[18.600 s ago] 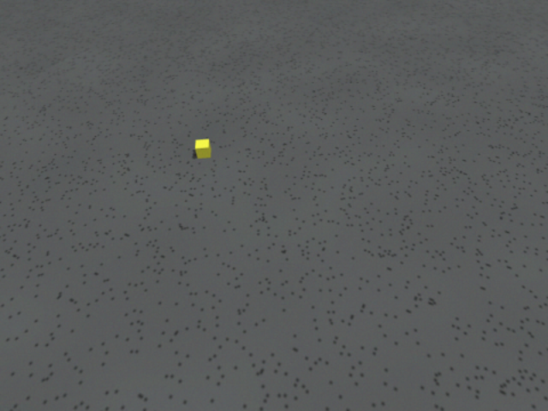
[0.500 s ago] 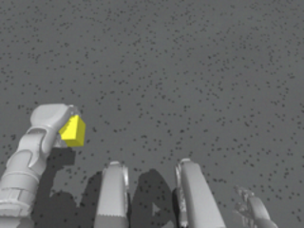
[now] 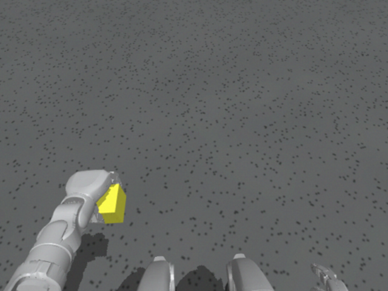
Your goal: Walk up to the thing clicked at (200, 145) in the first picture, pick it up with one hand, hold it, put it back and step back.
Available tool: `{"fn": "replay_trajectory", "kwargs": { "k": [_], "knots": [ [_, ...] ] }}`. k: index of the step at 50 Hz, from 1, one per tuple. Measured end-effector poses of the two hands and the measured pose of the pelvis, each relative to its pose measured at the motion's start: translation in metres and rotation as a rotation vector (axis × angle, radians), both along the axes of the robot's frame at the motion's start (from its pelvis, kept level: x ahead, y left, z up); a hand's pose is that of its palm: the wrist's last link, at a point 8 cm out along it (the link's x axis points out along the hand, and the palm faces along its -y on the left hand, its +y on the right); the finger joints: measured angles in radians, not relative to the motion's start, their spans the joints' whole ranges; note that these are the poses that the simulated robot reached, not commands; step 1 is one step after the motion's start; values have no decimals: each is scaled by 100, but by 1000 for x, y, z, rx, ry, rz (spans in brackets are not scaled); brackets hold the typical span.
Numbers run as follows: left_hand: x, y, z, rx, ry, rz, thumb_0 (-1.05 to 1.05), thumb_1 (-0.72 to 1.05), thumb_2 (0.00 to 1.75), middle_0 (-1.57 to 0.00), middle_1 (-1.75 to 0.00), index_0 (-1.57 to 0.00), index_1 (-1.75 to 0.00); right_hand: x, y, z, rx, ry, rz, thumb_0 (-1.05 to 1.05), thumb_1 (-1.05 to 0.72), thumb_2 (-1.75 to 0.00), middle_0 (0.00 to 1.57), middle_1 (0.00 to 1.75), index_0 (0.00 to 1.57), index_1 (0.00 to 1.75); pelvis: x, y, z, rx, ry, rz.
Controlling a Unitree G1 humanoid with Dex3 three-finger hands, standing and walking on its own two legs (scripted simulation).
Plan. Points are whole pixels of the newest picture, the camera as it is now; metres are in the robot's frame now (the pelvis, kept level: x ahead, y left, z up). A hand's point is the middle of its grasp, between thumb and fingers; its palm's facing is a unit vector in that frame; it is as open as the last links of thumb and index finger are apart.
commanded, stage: lift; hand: left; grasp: from above
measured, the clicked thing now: (106, 204) +0.34 +0.23 -0.11
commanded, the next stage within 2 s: hold in 0.28 s
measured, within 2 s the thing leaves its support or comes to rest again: neither
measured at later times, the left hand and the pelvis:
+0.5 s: hand (91, 181) +0.35 +0.23 +0.00, palm faces -0.46 -0.03 -0.89, open 9.8 cm; pelvis +0.03 +0.00 +0.06, yaw -1 degrees
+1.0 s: hand (90, 176) +0.34 +0.22 +0.03, palm faces -0.45 -0.03 -0.89, open 9.8 cm; pelvis +0.04 +0.00 +0.07, yaw -1 degrees
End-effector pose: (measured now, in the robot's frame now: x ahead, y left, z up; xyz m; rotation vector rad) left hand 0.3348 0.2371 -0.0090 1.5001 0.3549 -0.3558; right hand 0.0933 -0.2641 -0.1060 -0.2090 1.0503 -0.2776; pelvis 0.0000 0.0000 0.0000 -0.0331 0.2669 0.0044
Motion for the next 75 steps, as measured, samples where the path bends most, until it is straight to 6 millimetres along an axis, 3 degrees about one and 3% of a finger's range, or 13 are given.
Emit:
{"fn": "replay_trajectory", "kwargs": {
  "k": [12,26,44,75],
  "knots": [
    [11,-6,39,6,17,37,-2,2,43,-78,-40,-80,-39,6,3,34,28,2,-20,1,-91,-90,20,30,20,30,16,1,39,15,-67,-8],
    [21,-9,70,10,21,6,-2,2,43,-78,-40,-79,-39,36,6,57,37,-34,-8,1,-91,-90,20,30,20,30,34,2,61,22,-115,-14],
    [19,-16,94,3,34,-20,-2,1,43,-78,-40,-80,-39,58,3,70,53,-74,1,1,-90,-89,20,30,20,30,42,-1,72,30,-159,-20],
    [-5,-26,122,-6,7,-25,-2,2,42,-77,-41,-79,-39,65,2,85,68,-141,19,1,-91,-90,20,30,20,30,28,-7,82,40,-231,-23]
  ]
}}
